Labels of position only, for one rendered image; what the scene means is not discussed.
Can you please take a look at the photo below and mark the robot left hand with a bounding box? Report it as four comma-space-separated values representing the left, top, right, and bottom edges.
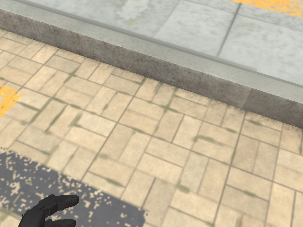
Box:
18, 194, 80, 227

